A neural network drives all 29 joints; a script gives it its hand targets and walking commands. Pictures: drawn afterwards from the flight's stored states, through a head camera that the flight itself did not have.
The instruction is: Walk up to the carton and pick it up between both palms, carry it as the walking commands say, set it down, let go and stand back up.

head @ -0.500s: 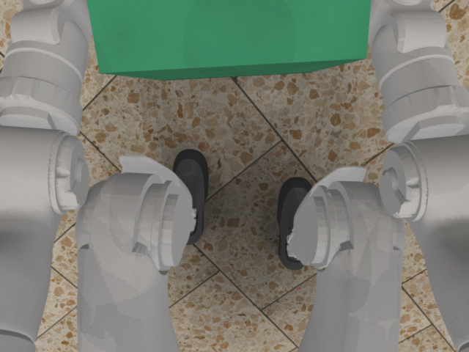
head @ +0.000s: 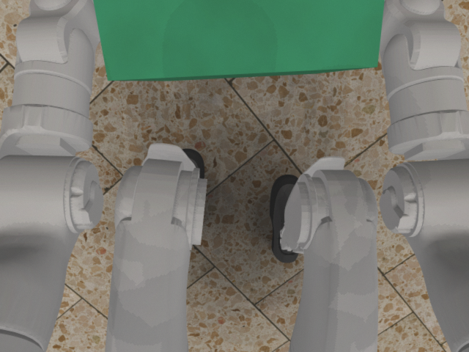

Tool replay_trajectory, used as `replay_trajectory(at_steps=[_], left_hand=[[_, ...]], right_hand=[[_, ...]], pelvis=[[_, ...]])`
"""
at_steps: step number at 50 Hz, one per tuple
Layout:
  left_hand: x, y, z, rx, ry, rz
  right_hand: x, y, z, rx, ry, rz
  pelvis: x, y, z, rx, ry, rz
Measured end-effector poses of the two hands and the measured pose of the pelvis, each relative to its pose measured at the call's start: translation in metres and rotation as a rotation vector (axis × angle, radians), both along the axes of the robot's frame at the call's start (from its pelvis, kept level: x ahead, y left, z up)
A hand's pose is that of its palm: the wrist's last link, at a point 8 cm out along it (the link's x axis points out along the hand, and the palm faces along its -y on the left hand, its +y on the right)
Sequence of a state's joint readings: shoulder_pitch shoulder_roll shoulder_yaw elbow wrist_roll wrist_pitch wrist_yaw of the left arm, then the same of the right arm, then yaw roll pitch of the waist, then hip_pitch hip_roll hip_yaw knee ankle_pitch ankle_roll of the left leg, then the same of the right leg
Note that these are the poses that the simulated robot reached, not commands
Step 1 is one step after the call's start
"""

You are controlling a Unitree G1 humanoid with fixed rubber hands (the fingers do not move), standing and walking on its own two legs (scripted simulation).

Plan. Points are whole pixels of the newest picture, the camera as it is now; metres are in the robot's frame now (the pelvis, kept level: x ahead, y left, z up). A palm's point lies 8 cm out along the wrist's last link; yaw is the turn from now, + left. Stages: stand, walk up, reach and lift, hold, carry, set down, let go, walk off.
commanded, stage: reach and lift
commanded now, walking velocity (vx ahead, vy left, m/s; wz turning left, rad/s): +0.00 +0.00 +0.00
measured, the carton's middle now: out of the picture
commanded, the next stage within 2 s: none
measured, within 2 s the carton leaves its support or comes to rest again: neither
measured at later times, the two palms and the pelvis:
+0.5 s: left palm out of the picture +0.53 +0.24 -0.10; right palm out of the picture +0.56 -0.12 -0.10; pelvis +0.00 +0.00 +0.03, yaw +1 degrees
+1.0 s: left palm out of the picture +0.49 +0.26 -0.02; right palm out of the picture +0.54 -0.11 -0.02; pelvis -0.02 +0.00 +0.09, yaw +1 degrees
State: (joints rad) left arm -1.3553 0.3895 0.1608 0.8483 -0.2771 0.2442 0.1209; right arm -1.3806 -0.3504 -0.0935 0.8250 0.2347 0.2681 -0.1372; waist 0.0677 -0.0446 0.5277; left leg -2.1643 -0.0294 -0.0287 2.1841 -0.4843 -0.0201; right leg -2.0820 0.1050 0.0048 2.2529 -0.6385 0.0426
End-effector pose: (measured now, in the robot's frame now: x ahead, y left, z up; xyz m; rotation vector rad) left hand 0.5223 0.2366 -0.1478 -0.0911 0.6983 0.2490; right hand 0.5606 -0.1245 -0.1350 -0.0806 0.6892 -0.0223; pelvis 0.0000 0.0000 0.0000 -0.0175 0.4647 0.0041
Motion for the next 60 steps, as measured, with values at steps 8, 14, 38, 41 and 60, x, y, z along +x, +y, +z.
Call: replay_trajectory(at_steps=[8, 14, 38, 41, 60], left_hand=[[0.004, 0.015, 0.032, 0.049, 0.015, -0.017], [0.008, 0.021, 0.040, 0.073, 0.027, -0.024], [-0.012, -0.002, 0.091, 0.002, -0.017, 0.008], [-0.018, 0.004, 0.097, 0.015, -0.004, 0.009], [-0.027, 0.015, 0.165, 0.026, -0.026, 0.001]], right_hand=[[0.008, 0.015, 0.026, 0.011, 0.010, 0.015], [0.007, 0.019, 0.022, 0.036, 0.020, 0.010], [-0.005, -0.004, 0.089, 0.047, -0.012, -0.015], [-0.010, 0.003, 0.090, 0.055, 0.002, -0.008], [-0.029, 0.013, 0.152, 0.059, -0.027, -0.002]], pelvis=[[-0.012, 0.004, 0.013, -0.015, -0.001, 0.006], [-0.012, 0.003, 0.020, -0.019, 0.020, 0.021], [-0.011, -0.010, 0.068, 0.021, -0.007, -0.003], [-0.014, -0.010, 0.074, 0.019, -0.004, -0.001], [-0.036, 0.005, 0.109, -0.045, -0.059, 0.029]])
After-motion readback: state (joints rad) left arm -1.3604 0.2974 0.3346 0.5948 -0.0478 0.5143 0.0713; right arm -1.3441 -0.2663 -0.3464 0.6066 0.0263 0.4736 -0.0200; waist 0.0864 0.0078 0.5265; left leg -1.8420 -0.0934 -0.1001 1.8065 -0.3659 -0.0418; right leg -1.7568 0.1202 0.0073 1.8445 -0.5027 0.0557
